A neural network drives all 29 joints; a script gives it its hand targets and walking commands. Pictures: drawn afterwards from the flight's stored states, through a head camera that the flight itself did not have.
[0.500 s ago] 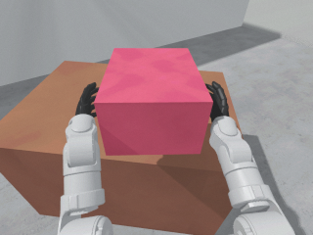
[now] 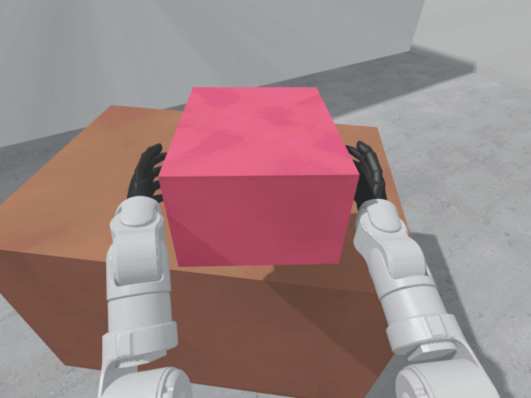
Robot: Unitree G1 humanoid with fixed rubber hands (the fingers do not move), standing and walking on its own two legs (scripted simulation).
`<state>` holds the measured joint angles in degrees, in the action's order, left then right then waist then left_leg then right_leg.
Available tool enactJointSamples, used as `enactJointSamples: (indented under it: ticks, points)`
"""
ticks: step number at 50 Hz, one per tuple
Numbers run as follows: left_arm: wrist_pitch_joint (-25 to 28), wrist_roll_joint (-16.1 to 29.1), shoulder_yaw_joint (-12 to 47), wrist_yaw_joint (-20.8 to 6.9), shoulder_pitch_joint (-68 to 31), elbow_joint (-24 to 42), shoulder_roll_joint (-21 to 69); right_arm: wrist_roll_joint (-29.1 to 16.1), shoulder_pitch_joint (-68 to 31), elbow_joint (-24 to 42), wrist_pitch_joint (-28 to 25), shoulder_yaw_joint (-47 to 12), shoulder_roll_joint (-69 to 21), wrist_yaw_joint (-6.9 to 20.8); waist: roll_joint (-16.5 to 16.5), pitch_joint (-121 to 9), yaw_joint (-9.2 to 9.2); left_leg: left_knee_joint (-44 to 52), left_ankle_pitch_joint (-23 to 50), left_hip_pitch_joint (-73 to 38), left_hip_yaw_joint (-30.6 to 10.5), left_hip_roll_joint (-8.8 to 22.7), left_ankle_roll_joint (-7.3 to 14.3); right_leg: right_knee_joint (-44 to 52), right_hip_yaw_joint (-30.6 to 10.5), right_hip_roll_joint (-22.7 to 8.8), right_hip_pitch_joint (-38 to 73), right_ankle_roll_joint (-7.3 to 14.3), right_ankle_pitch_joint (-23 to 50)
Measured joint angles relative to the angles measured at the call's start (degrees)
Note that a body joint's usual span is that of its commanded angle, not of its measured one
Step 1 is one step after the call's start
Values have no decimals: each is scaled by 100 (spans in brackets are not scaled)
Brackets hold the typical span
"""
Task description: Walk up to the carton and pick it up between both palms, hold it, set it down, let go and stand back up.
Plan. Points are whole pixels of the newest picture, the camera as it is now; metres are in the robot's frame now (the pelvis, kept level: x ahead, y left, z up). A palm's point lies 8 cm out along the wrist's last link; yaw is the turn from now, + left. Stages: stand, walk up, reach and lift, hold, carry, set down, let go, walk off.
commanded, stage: hold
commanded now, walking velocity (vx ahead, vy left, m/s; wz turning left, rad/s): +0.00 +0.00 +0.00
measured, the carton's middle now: (256, 164) +0.45 +0.00 +0.17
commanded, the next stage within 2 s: none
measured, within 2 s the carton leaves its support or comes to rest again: neither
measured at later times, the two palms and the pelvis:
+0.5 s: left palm (147, 198) +0.36 +0.16 +0.18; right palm (371, 196) +0.35 -0.16 +0.17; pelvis +0.00 +0.00 +0.00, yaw +0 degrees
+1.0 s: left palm (150, 198) +0.36 +0.15 +0.18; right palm (374, 199) +0.35 -0.16 +0.17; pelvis +0.00 +0.00 +0.00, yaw -1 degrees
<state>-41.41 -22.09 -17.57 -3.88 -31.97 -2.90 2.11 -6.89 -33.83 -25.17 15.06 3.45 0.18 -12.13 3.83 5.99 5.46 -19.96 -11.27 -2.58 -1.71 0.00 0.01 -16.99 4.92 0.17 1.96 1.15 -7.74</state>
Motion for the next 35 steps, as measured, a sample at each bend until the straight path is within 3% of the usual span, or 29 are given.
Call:
enactJointSamples:
  ticks: [14,35]
  points:
    - [132,41,24,83,-67,-51,72,-30,-25,75,-59,-4,128,20,-172,41,-5,6,36,113,78,-3,16,-44,-62,-7,-158,-9,33]
    - [68,7,-10,-11,-21,13,-14,1,-7,44,-86,10,-22,-30,-11,12,63,-7,8,41,-18,5,-10,0,52,-3,-17,11,-9]
